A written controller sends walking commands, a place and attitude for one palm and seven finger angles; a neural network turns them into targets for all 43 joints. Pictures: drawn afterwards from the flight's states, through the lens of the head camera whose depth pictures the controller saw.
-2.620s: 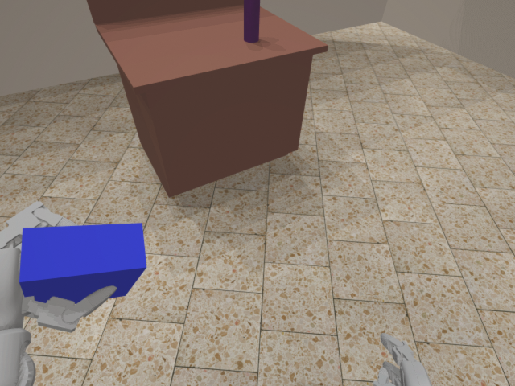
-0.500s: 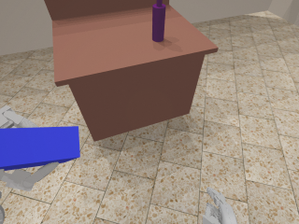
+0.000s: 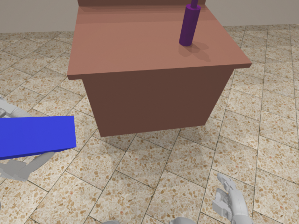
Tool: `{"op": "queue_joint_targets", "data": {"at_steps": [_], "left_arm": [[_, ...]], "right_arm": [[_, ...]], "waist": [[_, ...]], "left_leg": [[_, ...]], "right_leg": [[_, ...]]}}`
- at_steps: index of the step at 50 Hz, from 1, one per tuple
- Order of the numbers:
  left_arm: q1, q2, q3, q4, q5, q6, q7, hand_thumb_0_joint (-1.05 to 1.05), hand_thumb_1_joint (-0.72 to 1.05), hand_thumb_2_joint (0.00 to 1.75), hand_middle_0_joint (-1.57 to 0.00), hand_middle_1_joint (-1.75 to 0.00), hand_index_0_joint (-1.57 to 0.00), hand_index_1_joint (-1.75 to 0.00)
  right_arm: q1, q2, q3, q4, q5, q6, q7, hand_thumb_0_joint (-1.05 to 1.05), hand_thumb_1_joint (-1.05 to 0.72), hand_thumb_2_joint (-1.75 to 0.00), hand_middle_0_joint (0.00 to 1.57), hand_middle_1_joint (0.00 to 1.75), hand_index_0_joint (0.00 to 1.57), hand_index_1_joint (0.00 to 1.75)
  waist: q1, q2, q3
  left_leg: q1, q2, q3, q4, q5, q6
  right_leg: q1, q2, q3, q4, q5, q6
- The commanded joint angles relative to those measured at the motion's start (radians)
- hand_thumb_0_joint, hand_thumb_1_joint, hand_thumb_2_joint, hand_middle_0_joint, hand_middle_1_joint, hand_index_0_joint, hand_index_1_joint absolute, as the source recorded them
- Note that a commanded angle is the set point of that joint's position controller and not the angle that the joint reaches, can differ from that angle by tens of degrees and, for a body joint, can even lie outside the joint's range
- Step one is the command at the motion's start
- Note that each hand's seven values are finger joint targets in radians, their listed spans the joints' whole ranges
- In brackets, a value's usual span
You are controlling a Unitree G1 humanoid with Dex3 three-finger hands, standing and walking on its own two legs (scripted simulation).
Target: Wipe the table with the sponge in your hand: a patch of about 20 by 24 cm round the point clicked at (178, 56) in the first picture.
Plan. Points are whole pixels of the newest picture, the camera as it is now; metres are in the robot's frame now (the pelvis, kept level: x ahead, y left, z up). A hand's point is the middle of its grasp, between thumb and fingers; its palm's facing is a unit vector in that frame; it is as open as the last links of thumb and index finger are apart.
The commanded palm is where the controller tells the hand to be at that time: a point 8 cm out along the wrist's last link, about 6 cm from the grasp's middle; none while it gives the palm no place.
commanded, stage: turn to face it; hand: left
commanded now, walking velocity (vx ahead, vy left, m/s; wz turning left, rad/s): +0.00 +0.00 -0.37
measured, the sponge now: (43, 138) +0.23 +0.22 +0.18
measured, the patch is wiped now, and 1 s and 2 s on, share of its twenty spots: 0.00 0.00 0.00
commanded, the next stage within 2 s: take the last steps up to it in 0.46 s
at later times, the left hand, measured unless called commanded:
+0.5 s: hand (75, 137) +0.23 +0.16 +0.19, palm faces +0.27 -0.87 -0.41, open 9.4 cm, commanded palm +0.19 +0.21 +0.19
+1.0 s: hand (83, 161) +0.19 +0.13 +0.19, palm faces +0.25 -0.84 -0.48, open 9.4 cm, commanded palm +0.15 +0.18 +0.19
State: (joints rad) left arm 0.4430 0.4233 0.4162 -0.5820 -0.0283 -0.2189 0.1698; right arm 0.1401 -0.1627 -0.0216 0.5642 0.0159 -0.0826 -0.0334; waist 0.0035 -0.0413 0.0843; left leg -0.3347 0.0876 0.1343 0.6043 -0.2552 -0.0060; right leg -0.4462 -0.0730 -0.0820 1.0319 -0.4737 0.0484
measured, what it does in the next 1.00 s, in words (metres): steps on the spot: right foot, then left foot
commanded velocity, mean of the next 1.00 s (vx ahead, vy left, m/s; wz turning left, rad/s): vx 0.14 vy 0.06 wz -0.14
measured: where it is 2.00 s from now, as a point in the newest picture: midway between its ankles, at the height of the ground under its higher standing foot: outside the picture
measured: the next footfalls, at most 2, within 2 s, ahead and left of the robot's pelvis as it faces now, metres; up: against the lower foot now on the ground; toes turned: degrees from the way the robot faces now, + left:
right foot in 0.12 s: +0.04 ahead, -0.15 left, +0.00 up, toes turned -14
left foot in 0.46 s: +0.03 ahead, +0.08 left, +0.00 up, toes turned -3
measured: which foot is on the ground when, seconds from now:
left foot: down 0.00-0.14, up 0.16-0.44, down 0.46-0.70, up 0.72-1.00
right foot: up 0.00-0.10, down 0.12-1.00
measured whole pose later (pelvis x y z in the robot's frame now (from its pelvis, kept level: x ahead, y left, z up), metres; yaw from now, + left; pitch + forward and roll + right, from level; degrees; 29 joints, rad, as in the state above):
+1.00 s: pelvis -0.05 -0.07 +0.02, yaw -9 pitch +0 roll +3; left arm 0.52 0.38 0.34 -0.44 -0.01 -0.23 0.15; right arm 0.27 -0.22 -0.01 0.64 -0.01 -0.06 -0.06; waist -0.01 -0.02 -0.02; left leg -0.39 0.05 0.08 0.75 -0.36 -0.01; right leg -0.30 -0.02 -0.09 0.42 -0.13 -0.08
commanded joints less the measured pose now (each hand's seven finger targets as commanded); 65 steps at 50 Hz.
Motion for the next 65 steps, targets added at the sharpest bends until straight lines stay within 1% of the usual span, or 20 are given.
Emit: {"op": "queue_joint_targets", "data": {"at_steps": [1,5,8,13,18,21,25,29,32,33,35,37,42,51,55,56,58,59,60,65], "left_arm": [[0.001,0.074,0.031,-0.22,-0.015,-0.052,0.001,0.0,0.1,1.3,-1.2,-1.6,-1.2,-1.6],[-0.083,0.092,0.038,-0.118,0.001,-0.024,0.005,0.0,0.1,1.3,-1.2,-1.6,-1.2,-1.6],[-0.155,0.124,0.045,-0.061,-0.008,-0.004,0.001,0.0,0.1,1.3,-1.2,-1.6,-1.2,-1.6],[-0.07,0.111,0.064,-0.078,-0.002,-0.034,0.007,0.0,0.1,1.3,-1.2,-1.6,-1.2,-1.6],[0.012,0.113,0.079,-0.12,-0.009,-0.044,0.012,0.0,0.1,1.3,-1.2,-1.6,-1.2,-1.6],[0.012,0.114,0.067,-0.155,-0.011,-0.049,0.011,0.0,0.1,1.3,-1.2,-1.6,-1.2,-1.6],[0.007,0.119,0.065,-0.129,-0.007,-0.062,0.004,0.0,0.1,1.3,-1.2,-1.6,-1.2,-1.6],[-0.078,0.09,0.01,-0.13,0.009,-0.053,-0.007,0.0,0.1,1.3,-1.2,-1.6,-1.2,-1.6],[-0.087,0.081,-0.005,-0.089,0.02,-0.039,0.002,0.0,0.1,1.3,-1.2,-1.6,-1.2,-1.6],[-0.11,0.095,0.008,-0.087,0.023,-0.044,0.007,0.0,0.1,1.3,-1.2,-1.6,-1.2,-1.6],[-0.108,0.125,0.03,-0.067,0.019,-0.03,0.007,0.0,0.1,1.3,-1.2,-1.6,-1.2,-1.6],[-0.078,0.154,0.061,-0.085,0.01,-0.041,0.012,0.0,0.1,1.3,-1.2,-1.6,-1.2,-1.6],[0.012,0.141,0.081,-0.055,0.005,-0.067,-0.003,0.0,0.1,1.3,-1.2,-1.6,-1.2,-1.6],[-0.042,0.104,0.029,-0.038,0.011,-0.061,0.009,0.0,0.1,1.3,-1.2,-1.6,-1.2,-1.6],[-0.103,0.095,0.009,-0.067,0.013,-0.059,0.014,0.0,0.1,1.3,-1.2,-1.6,-1.2,-1.6],[-0.132,0.088,0.001,-0.085,0.011,-0.064,0.013,0.0,0.1,1.3,-1.2,-1.6,-1.2,-1.6],[-0.161,0.079,0.005,-0.125,0.018,-0.079,0.015,0.0,0.1,1.3,-1.2,-1.6,-1.2,-1.6],[-0.209,0.15,0.043,-0.154,0.028,-0.095,0.011,0.0,0.1,1.3,-1.2,-1.6,-1.2,-1.6],[-0.11,0.123,0.045,-0.051,0.038,-0.088,0.002,0.0,0.1,1.3,-1.2,-1.6,-1.2,-1.6],[-0.084,0.082,0.011,-0.12,0.027,-0.083,-0.007,0.0,0.1,1.3,-1.2,-1.6,-1.2,-1.6]], "right_arm": [[0.006,-0.145,-0.022,-0.124,-0.004,-0.074,-0.006,0.0,-0.9,-0.9,0.2,0.3,0.2,0.3],[-0.009,-0.138,-0.008,-0.126,-0.006,-0.071,-0.026,0.0,-0.9,-0.9,0.2,0.3,0.2,0.3],[-0.009,-0.126,-0.013,-0.119,-0.016,-0.067,-0.023,0.0,-0.9,-0.9,0.2,0.3,0.2,0.3],[-0.054,-0.096,0.02,-0.102,-0.022,-0.032,-0.03,0.0,-0.9,-0.9,0.2,0.3,0.2,0.3],[-0.035,-0.117,0.002,-0.147,-0.018,-0.007,-0.026,0.0,-0.9,-0.9,0.2,0.3,0.2,0.3],[0.003,-0.135,-0.009,-0.156,-0.01,0.002,-0.025,0.0,-0.9,-0.9,0.2,0.3,0.2,0.3],[-0.03,-0.162,-0.014,-0.173,-0.006,-0.006,-0.037,0.0,-0.9,-0.9,0.2,0.3,0.2,0.3],[0.009,-0.172,-0.022,-0.149,-0.008,-0.042,-0.031,0.0,-0.9,-0.9,0.2,0.3,0.2,0.3],[0.002,-0.188,-0.026,-0.124,-0.004,-0.052,-0.031,0.0,-0.9,-0.9,0.2,0.3,0.2,0.3],[-0.001,-0.181,-0.024,-0.121,-0.006,-0.05,-0.033,0.0,-0.9,-0.9,0.2,0.3,0.2,0.3],[-0.007,-0.164,-0.031,-0.117,-0.01,-0.04,-0.032,0.0,-0.9,-0.9,0.2,0.3,0.2,0.3],[-0.027,-0.155,-0.022,-0.107,-0.019,-0.033,-0.03,0.0,-0.9,-0.9,0.2,0.3,0.2,0.3],[-0.008,-0.134,-0.009,-0.082,-0.021,-0.011,-0.029,0.0,-0.9,-0.9,0.2,0.3,0.2,0.3],[0.006,-0.141,-0.02,-0.092,-0.021,-0.053,-0.038,0.0,-0.9,-0.9,0.2,0.3,0.2,0.3],[0.019,-0.143,-0.021,-0.095,-0.022,-0.058,-0.046,0.0,-0.9,-0.9,0.2,0.3,0.2,0.3],[0.031,-0.154,-0.026,-0.099,-0.02,-0.058,-0.05,0.0,-0.9,-0.9,0.2,0.3,0.2,0.3],[0.019,-0.18,-0.03,-0.108,-0.014,-0.065,-0.044,0.0,-0.9,-0.9,0.2,0.3,0.2,0.3],[0.015,-0.155,-0.028,-0.092,-0.015,-0.072,-0.044,0.0,-0.9,-0.9,0.2,0.3,0.2,0.3],[0.008,-0.151,-0.036,-0.079,-0.01,-0.081,-0.037,0.0,-0.9,-0.9,0.2,0.3,0.2,0.3],[0.006,-0.148,-0.027,-0.058,-0.014,-0.102,-0.035,0.0,-0.9,-0.9,0.2,0.3,0.2,0.3]], "waist": [[-0.008,0.318,-0.207],[0.004,0.152,-0.17],[0.006,-0.277,-0.169],[0.001,-0.072,-0.248],[0.019,-0.069,-0.274],[-0.001,0.017,-0.279],[0.023,0.331,-0.173],[0.008,0.242,-0.134],[-0.007,0.239,-0.134],[-0.012,0.179,-0.13],[0.0,-0.115,-0.11],[0.009,-0.067,-0.105],[-0.006,-0.043,-0.162],[0.01,-0.117,-0.174],[-0.009,-0.063,-0.155],[-0.021,0.02,-0.146],[-0.016,0.338,-0.102],[-0.023,0.367,-0.088],[-0.014,0.276,-0.045],[-0.003,0.251,-0.066]], "left_leg": [[0.12,0.207,-0.099,-0.22,0.4,0.119],[0.022,0.161,-0.03,-0.068,0.05,0.035],[-0.083,-0.059,-0.058,0.373,-0.301,-0.039],[-0.094,-0.053,-0.099,0.348,-0.21,-0.044],[-0.022,-0.063,-0.087,0.075,-0.159,-0.024],[0.142,-0.04,-0.09,-0.186,-0.005,-0.009],[0.128,0.224,-0.293,-0.316,0.229,0.092],[0.116,0.22,-0.181,-0.214,0.407,0.096],[0.027,0.153,-0.132,-0.163,0.098,0.069],[-0.037,0.111,-0.112,-0.121,-0.032,0.052],[-0.154,-0.053,-0.023,0.158,-0.275,0.001],[-0.254,-0.041,-0.144,0.454,-0.236,-0.001],[-0.192,-0.012,-0.122,0.377,-0.091,-0.015],[-0.028,-0.047,-0.03,0.035,-0.136,0.02],[0.176,-0.069,0.0,-0.174,-0.134,0.039],[0.227,-0.039,-0.041,-0.242,-0.178,0.058],[0.318,0.241,-0.438,-0.416,-0.277,0.184],[0.239,0.318,-0.542,-0.468,-0.388,0.25],[0.143,0.299,-0.497,-0.464,-0.438,0.261],[0.121,0.191,-0.231,-0.372,-0.053,0.192]], "right_leg": [[0.124,0.038,-0.035,-0.282,0.111,-0.002],[0.271,0.026,-0.002,-0.556,0.31,-0.009],[0.199,-0.253,0.488,-0.747,0.628,-0.171],[0.339,-0.179,0.269,-0.629,0.876,-0.19],[0.353,-0.169,0.317,-0.68,0.63,-0.202],[0.286,-0.121,0.309,-0.666,0.417,-0.147],[0.12,0.076,0.148,-0.414,0.159,-0.05],[0.121,0.075,0.053,-0.369,0.101,-0.034],[0.271,0.07,0.008,-0.547,0.18,-0.043],[0.32,0.029,0.075,-0.587,0.221,-0.066],[0.253,-0.194,0.469,-0.772,-0.078,-0.171],[0.257,-0.305,0.63,-0.874,-0.163,-0.249],[0.222,-0.23,0.329,-0.847,0.024,-0.21],[0.22,-0.237,0.33,-0.849,-0.141,-0.208],[0.131,-0.155,0.25,-0.745,-0.155,-0.153],[0.083,-0.112,0.219,-0.649,-0.157,-0.128],[-0.162,0.074,-0.014,-0.189,-0.066,-0.047],[-0.218,0.043,0.023,0.007,-0.071,-0.044],[-0.215,0.002,0.065,0.068,-0.005,-0.047],[-0.064,-0.005,-0.039,-0.162,0.069,-0.019]]}}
